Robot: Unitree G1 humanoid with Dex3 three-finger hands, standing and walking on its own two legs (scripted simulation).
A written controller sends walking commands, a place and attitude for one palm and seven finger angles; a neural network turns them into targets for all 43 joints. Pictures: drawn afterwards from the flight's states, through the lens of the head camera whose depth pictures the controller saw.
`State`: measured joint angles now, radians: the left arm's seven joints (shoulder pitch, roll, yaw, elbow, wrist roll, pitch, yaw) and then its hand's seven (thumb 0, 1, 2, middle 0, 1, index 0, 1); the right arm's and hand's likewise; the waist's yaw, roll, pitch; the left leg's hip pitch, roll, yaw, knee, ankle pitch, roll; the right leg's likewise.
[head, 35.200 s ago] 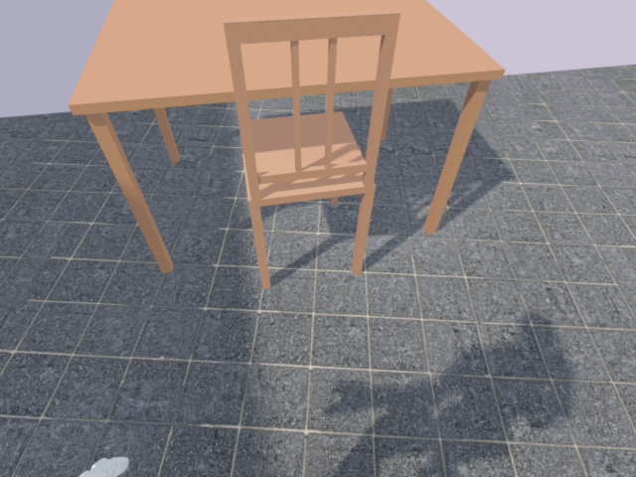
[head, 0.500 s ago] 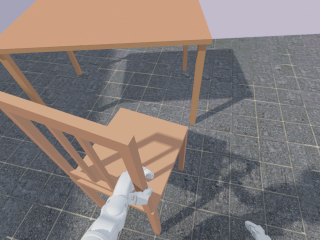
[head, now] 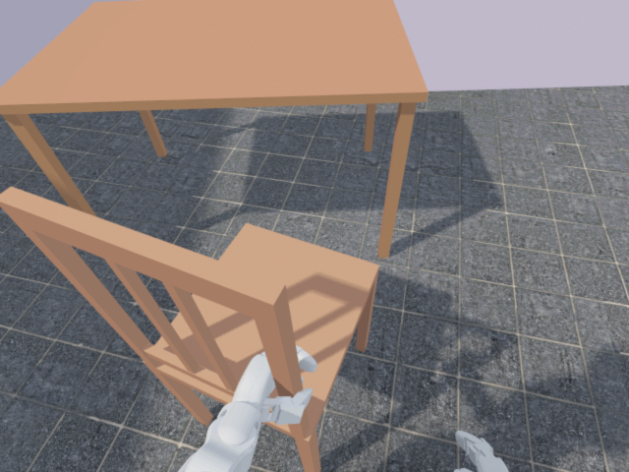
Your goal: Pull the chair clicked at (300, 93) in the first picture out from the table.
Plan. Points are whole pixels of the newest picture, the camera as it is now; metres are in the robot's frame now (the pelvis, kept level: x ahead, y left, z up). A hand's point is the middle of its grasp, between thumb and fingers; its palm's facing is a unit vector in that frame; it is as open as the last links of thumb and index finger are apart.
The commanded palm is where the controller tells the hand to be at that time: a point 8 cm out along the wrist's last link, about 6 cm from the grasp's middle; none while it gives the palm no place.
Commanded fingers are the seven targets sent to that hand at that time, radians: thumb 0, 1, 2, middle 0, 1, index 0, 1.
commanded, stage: open the thumb and straighten the fingers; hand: left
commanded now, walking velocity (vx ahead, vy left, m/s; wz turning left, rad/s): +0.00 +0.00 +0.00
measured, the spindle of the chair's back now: (161, 323) +0.34 +0.25 -0.05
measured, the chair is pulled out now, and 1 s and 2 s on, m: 0.57 0.57 0.57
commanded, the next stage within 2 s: draw the fingers out of the gap in 0.80 s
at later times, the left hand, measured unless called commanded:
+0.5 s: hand (281, 388) +0.25 +0.06 -0.06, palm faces -0.28 -0.95 -0.13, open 13.1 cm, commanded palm +0.24 +0.11 -0.04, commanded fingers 0.00 -0.55 0.20 -0.17 -0.51 -0.17 -0.51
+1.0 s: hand (269, 393) +0.24 +0.08 -0.06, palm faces -0.28 -0.95 -0.11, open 17.4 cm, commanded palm +0.23 +0.13 -0.04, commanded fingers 0.00 -0.55 0.20 0.00 0.00 0.00 0.00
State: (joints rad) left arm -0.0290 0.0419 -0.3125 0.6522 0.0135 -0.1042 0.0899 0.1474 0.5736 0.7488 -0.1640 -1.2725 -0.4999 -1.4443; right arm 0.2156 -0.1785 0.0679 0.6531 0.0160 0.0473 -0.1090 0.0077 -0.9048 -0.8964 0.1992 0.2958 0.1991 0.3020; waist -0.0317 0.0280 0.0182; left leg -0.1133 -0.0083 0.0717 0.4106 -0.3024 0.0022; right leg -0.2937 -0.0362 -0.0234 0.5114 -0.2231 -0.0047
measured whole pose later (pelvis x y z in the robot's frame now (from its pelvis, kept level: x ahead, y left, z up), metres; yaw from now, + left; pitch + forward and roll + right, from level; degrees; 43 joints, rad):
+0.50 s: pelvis -0.02 -0.01 -0.03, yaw +2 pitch +7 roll +2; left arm -0.03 0.13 -0.21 0.40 -0.02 0.07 -0.05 0.01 -0.37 0.28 -0.35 -1.10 -0.39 -1.11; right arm 0.24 -0.26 0.02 0.56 0.06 -0.01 -0.01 0.01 -0.91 -0.90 0.19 0.30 0.19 0.30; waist -0.07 0.03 -0.07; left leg -0.44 -0.01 0.04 0.73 -0.42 0.00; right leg -0.58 -0.05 -0.05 0.76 -0.31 -0.02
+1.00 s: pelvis +0.00 +0.00 -0.03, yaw +3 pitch +9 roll +1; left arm 0.09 0.16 -0.19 0.21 -0.01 0.15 -0.10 -0.01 -0.53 0.20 -0.01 -0.03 -0.02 -0.03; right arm 0.25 -0.26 0.03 0.51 0.04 -0.08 -0.03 0.01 -0.91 -0.90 0.20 0.30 0.20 0.30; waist -0.06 0.03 -0.10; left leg -0.48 -0.01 0.02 0.79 -0.47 0.00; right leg -0.61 -0.06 -0.07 0.82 -0.36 -0.01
